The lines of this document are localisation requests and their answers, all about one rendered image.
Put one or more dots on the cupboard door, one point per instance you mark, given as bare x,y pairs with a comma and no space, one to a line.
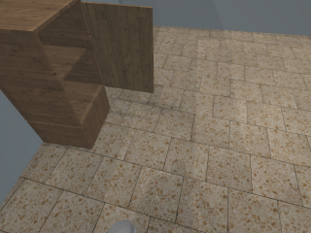
123,41

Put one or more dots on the robot left thigh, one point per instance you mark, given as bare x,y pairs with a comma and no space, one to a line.
123,226

